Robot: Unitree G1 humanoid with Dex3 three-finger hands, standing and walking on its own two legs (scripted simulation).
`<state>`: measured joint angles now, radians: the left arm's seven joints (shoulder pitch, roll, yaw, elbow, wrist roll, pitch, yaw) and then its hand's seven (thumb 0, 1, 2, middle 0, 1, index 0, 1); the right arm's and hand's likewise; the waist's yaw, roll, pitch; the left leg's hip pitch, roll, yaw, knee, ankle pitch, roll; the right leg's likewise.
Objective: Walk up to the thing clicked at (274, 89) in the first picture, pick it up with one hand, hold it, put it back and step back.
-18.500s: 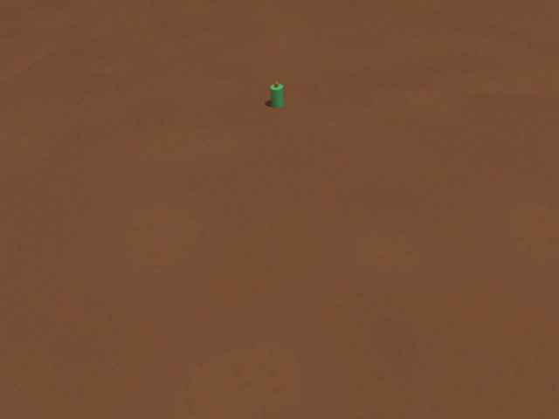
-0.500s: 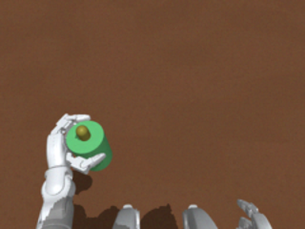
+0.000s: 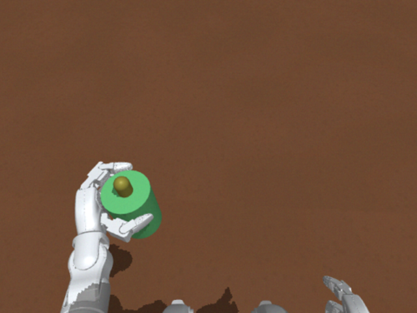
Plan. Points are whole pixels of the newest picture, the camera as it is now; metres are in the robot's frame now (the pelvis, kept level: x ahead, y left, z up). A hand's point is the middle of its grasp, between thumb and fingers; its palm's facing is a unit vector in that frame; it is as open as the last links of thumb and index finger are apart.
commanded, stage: lift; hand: left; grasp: from the side
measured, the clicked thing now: (132, 202) +0.34 +0.17 +0.02
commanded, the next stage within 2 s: hold in 0.32 s
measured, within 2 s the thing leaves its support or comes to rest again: neither
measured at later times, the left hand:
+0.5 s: hand (126, 191) +0.34 +0.17 +0.06, palm faces +0.17 -0.98 -0.03, open 11.7 cm
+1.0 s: hand (124, 189) +0.34 +0.17 +0.07, palm faces +0.17 -0.99 -0.03, open 11.6 cm
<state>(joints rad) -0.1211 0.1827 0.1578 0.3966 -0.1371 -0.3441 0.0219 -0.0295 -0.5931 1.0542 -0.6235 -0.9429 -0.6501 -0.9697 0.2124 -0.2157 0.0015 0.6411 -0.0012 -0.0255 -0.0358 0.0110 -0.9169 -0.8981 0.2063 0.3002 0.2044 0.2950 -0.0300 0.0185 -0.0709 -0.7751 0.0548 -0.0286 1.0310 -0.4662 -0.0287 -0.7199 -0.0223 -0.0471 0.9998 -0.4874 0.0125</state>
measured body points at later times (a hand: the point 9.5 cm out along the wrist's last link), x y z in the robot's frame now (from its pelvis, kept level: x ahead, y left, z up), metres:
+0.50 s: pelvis +0.01 +0.00 +0.02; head +0.06 +0.00 +0.46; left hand +0.33 +0.22 +0.06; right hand +0.14 -0.25 -0.10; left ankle +0.02 +0.13 -0.67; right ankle +0.00 -0.13 -0.67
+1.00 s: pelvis +0.01 +0.00 +0.03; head +0.05 +0.00 +0.48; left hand +0.33 +0.22 +0.08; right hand +0.14 -0.25 -0.08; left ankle +0.02 +0.13 -0.67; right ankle +0.00 -0.13 -0.67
